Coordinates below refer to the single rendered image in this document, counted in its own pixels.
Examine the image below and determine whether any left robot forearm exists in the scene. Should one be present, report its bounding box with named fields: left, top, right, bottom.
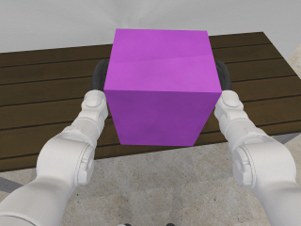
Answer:
left=36, top=89, right=108, bottom=175

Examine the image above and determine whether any robot right upper arm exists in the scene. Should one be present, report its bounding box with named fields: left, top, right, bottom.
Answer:
left=232, top=141, right=301, bottom=226

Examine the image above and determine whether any robot left hand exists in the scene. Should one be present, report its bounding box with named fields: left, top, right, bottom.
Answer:
left=89, top=59, right=109, bottom=92

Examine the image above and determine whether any robot right hand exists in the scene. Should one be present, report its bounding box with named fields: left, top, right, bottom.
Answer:
left=215, top=59, right=232, bottom=91

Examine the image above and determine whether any right robot forearm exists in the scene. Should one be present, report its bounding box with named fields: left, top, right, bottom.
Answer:
left=214, top=90, right=296, bottom=179

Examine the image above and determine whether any robot left upper arm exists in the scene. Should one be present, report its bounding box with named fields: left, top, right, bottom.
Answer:
left=0, top=137, right=95, bottom=226

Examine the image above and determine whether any table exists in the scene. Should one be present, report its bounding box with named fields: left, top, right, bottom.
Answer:
left=0, top=31, right=301, bottom=193

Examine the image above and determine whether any carton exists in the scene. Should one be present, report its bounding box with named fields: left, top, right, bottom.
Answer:
left=103, top=28, right=222, bottom=147

